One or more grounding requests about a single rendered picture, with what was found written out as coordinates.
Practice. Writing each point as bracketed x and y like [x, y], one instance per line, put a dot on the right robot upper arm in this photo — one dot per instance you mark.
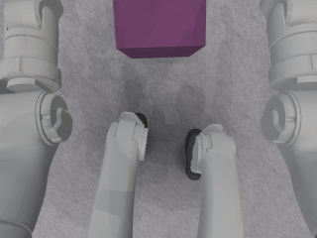
[290, 122]

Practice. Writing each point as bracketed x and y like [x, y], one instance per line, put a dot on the right robot shin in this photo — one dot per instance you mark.
[212, 128]

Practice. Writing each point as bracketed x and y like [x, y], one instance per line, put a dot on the right robot forearm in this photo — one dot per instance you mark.
[291, 27]

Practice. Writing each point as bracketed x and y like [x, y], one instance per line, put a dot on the left robot thigh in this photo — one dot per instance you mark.
[112, 212]

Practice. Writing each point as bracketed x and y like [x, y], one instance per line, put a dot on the left robot forearm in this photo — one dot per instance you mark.
[31, 34]

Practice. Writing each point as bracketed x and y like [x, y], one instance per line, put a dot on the left robot upper arm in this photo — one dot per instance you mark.
[32, 124]

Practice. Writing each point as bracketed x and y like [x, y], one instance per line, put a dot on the carton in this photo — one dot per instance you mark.
[149, 29]

